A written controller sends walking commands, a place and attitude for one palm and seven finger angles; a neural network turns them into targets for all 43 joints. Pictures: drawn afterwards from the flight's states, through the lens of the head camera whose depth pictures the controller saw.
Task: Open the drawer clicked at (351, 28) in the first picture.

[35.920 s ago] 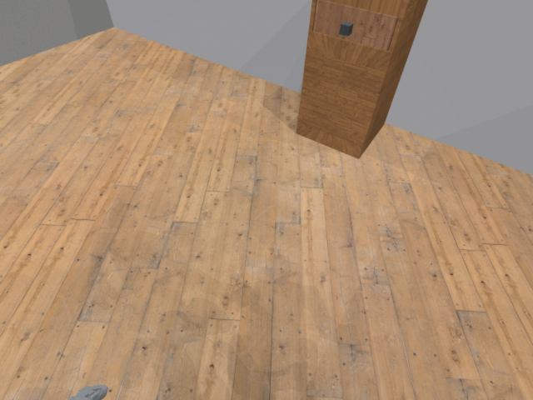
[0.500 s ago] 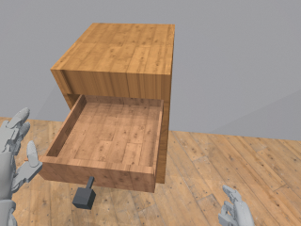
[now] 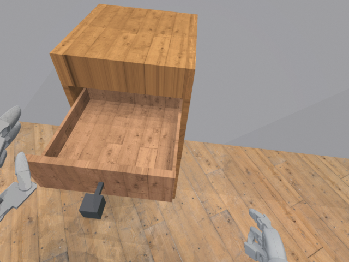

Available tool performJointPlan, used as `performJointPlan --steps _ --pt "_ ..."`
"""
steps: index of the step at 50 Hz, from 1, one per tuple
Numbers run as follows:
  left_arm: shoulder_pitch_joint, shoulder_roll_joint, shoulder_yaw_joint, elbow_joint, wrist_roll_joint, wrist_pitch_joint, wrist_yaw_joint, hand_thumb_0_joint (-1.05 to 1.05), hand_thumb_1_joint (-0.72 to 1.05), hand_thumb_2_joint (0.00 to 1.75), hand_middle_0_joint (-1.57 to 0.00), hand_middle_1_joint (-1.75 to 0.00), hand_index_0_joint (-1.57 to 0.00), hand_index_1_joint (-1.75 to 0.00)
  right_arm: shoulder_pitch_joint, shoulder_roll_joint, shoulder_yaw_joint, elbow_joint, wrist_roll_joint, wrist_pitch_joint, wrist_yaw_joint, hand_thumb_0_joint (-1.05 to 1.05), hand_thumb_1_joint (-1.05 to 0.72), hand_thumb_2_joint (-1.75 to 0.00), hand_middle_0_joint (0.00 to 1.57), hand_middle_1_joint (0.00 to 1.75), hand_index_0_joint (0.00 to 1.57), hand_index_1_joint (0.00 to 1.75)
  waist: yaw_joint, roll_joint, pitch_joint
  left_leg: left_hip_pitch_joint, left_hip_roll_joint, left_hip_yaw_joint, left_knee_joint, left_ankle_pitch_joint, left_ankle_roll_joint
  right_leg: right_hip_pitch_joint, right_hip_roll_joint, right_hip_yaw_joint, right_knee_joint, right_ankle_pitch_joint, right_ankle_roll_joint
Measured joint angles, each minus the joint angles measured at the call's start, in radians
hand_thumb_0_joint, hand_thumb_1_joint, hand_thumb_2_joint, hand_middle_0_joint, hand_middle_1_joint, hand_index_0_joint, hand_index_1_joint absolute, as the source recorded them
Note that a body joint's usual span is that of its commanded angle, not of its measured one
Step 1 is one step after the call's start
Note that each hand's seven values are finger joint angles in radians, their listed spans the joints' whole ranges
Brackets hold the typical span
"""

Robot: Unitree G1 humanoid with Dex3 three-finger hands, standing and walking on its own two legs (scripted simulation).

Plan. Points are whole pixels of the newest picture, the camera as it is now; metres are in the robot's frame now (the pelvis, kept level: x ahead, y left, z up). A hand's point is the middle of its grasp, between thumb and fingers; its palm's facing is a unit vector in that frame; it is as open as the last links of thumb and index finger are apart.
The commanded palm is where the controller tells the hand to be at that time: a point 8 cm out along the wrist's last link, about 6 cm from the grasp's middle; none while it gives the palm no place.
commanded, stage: step back with the hand held close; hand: left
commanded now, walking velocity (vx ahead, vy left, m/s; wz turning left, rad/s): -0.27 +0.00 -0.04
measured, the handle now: (96, 198) +0.27 +0.22 -0.05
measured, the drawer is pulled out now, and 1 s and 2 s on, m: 0.30 0.30 0.30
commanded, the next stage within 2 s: stop stepping back and stand still in 0.64 s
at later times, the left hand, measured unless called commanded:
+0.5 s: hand (39, 243) +0.11 +0.19 +0.18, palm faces +0.30 -0.82 -0.48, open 7.4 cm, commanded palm +0.04 +0.24 +0.19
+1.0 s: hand out of the picture -0.03 +0.18 +0.19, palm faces +0.40 -0.80 -0.45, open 7.4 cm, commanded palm -0.09 +0.22 +0.19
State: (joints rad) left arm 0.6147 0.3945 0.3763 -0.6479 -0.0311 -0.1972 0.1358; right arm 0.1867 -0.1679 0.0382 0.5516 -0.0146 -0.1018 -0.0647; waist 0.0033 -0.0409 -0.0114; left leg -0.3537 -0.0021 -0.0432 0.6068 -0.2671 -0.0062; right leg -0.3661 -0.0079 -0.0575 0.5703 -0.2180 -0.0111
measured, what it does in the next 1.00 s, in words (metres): walks backwards: right foot, then left foot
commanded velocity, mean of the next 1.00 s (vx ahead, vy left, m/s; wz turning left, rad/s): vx -0.19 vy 0.00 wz -0.03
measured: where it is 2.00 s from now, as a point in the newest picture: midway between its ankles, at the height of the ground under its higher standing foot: outside the picture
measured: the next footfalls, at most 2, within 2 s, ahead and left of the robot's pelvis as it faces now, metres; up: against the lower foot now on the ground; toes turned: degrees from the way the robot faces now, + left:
right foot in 0.44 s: -0.07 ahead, -0.13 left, +0.00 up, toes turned -2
left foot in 0.78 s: -0.15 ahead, +0.09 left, +0.00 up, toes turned +3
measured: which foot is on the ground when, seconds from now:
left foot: down 0.00-0.48, up 0.50-0.76, down 0.78-1.00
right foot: down 0.00-0.18, up 0.20-0.42, down 0.44-1.00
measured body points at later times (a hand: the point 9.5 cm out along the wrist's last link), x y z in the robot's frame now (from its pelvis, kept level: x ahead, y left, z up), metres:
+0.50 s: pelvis -0.10 -0.03 +0.00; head -0.06 -0.04 +0.45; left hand +0.09 +0.23 +0.20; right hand +0.09 -0.25 -0.09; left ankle -0.02 +0.11 -0.72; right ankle -0.11 -0.13 -0.73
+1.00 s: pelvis -0.21 -0.06 +0.00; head -0.21 -0.05 +0.45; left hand -0.06 +0.22 +0.21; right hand -0.03 -0.28 -0.07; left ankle -0.19 +0.09 -0.73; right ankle -0.15 -0.14 -0.73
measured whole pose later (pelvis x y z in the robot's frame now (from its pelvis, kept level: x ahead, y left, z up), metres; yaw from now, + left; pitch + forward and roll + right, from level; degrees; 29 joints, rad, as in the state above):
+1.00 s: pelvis -0.21 -0.06 +0.00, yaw +1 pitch -1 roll +0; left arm 0.65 0.40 0.38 -0.65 -0.03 -0.19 0.16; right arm 0.22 -0.17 0.02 0.60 0.01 -0.11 -0.06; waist -0.01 -0.03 0.00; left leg -0.29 0.05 -0.01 0.60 -0.33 -0.02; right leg -0.33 0.02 -0.09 0.54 -0.19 -0.05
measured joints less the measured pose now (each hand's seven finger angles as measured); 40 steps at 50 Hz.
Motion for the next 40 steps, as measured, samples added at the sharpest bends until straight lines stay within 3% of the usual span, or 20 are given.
performJointPlan --steps 5,8,9,13,16,22,25,27,29,31,33,36,38,40 --pt "-0.034 -0.044 -0.046 0.045 0.001 0.007 0.0 0.01 0.89 0.9 -0.21 -0.3 -0.21 -0.3 -0.001 -0.03 -0.013 0.03 0.01 0.02 0.002 0.01 -0.9 -0.9 0.21 0.3 0.21 0.3 0.001 0.01 -0.018 -0.067 -0.008 0.016 0.183 -0.149 0.008 -0.029 -0.007 -0.009 -0.011 0.029 -0.01" --pt "-0.019 -0.048 -0.05 0.039 0.002 0.018 0.002 0.01 0.89 0.9 -0.21 -0.3 -0.21 -0.3 0.015 -0.049 -0.014 0.034 0.006 0.037 -0.009 0.01 -0.91 -0.9 0.21 0.3 0.2 0.3 -0.013 0.001 -0.023 0.006 0.003 0.039 0.051 -0.135 0.015 -0.044 -0.015 -0.019 -0.019 0.047 -0.001" --pt "-0.015 -0.044 -0.046 0.034 0.003 0.019 0.005 0.01 0.89 0.9 -0.21 -0.31 -0.21 -0.3 0.018 -0.053 -0.018 0.031 0.002 0.036 -0.014 0.01 -0.91 -0.9 0.21 0.3 0.2 0.3 -0.022 0.0 -0.017 0.012 0.003 0.036 0.001 -0.05 0.018 -0.056 -0.017 -0.024 -0.007 0.041 0.004" --pt "0.014 -0.008 -0.01 0.02 0.01 0.022 0.023 0.02 0.89 0.9 -0.21 -0.31 -0.21 -0.3 0.03 -0.024 -0.035 0.038 -0.024 0.007 -0.02 0.02 -0.91 -0.9 0.21 0.3 0.2 0.3 -0.021 -0.02 0.011 -0.007 0.004 0.034 -0.01 0.005 0.019 -0.105 0.018 0.03 0.2 -0.182 0.017" --pt "0.044 0.0 0.006 -0.02 0.001 0.027 0.036 0.02 0.89 0.9 -0.21 -0.3 -0.21 -0.3 0.042 -0.005 -0.035 0.047 -0.029 -0.025 -0.013 0.02 -0.91 -0.9 0.21 0.3 0.2 0.3 -0.013 -0.004 0.01 -0.015 0.028 0.029 -0.04 0.029 0.009 -0.07 0.044 0.034 0.262 -0.227 0.026" --pt "0.014 0.001 0.015 -0.028 -0.018 0.015 0.018 0.02 0.89 0.9 -0.21 -0.3 -0.21 -0.3 -0.016 0.006 -0.015 0.068 -0.006 -0.045 0.017 0.01 -0.9 -0.9 0.21 0.3 0.2 0.3 0.013 0.022 0.024 -0.056 0.061 0.069 -0.048 0.073 -0.019 0.099 0.017 0.037 -0.001 -0.119 0.029" --pt "-0.039 -0.008 -0.012 0.021 -0.017 0.008 -0.008 0.02 0.89 0.9 -0.21 -0.3 -0.21 -0.3 -0.061 -0.013 -0.019 0.074 0.011 -0.027 0.026 0.01 -0.9 -0.9 0.21 0.3 0.2 0.3 -0.005 0.097 0.063 -0.092 0.104 0.033 -0.011 0.06 -0.02 0.11 0.069 0.004 -0.064 -0.076 -0.018" --pt "-0.036 0.003 -0.025 0.034 -0.02 0.005 -0.021 0.02 0.89 0.9 -0.21 -0.3 -0.21 -0.3 -0.064 -0.014 -0.03 0.076 0.032 -0.008 0.03 0.01 -0.91 -0.9 0.21 0.3 0.21 0.3 -0.014 0.076 0.06 -0.143 0.054 0.013 0.168 -0.087 -0.017 0.087 0.048 0.005 -0.06 -0.052 -0.034" --pt "0.002 0.003 -0.026 0.041 -0.02 -0.003 -0.028 0.01 0.89 0.9 -0.21 -0.3 -0.21 -0.3 -0.058 -0.016 -0.039 0.077 0.036 0.014 0.026 0.02 -0.91 -0.9 0.21 0.3 0.2 0.3 -0.023 0.037 0.042 -0.179 0.005 0.023 0.355 -0.156 -0.026 0.068 0.018 0.018 -0.067 -0.036 -0.037" --pt "0.052 -0.002 -0.016 0.052 -0.014 -0.007 -0.027 0.01 0.89 0.9 -0.21 -0.31 -0.21 -0.3 -0.051 -0.019 -0.042 0.071 0.033 0.039 0.014 0.02 -0.91 -0.9 0.21 0.3 0.2 0.3 -0.031 0.006 0.019 -0.168 -0.013 0.048 0.409 -0.19 -0.037 0.052 -0.001 0.032 -0.086 -0.012 -0.039" --pt "0.083 -0.005 -0.011 0.061 -0.006 -0.001 -0.017 0.01 0.89 0.9 -0.21 -0.31 -0.21 -0.3 -0.046 -0.027 -0.044 0.06 0.028 0.056 -0.004 0.02 -0.91 -0.9 0.21 0.3 0.2 0.3 -0.033 -0.013 0.005 -0.121 -0.012 0.065 0.347 -0.206 -0.036 0.038 -0.008 0.039 -0.105 0.013 -0.039" --pt "0.082 -0.014 -0.022 0.054 -0.001 0.016 -0.001 0.01 0.89 0.9 -0.21 -0.31 -0.21 -0.3 -0.039 -0.052 -0.046 0.047 0.018 0.061 -0.023 0.02 -0.91 -0.9 0.2 0.3 0.2 0.3 -0.031 -0.018 -0.002 -0.019 -0.001 0.069 0.13 -0.178 -0.021 0.016 -0.003 0.025 -0.12 0.043 -0.038" --pt "0.065 -0.02 -0.037 0.028 -0.002 0.019 0.007 0.02 0.89 0.9 -0.21 -0.31 -0.21 -0.3 -0.034 -0.075 -0.053 0.037 0.014 0.057 -0.029 0.02 -0.91 -0.9 0.2 0.3 0.2 0.3 -0.031 0.002 0.006 0.063 0.02 0.066 -0.066 -0.063 -0.008 -0.006 0.011 -0.002 -0.105 0.052 -0.034" --pt "0.032 -0.003 -0.042 0.005 0.0 0.013 0.013 0.02 0.89 0.9 -0.21 -0.31 -0.21 -0.3 -0.037 -0.075 -0.071 0.037 0.013 0.05 -0.033 0.01 -0.91 -0.9 0.2 0.3 0.2 0.3 -0.029 -0.003 0.03 0.08 0.025 0.054 -0.126 0.026 -0.002 -0.037 0.009 -0.02 -0.051 0.037 -0.021"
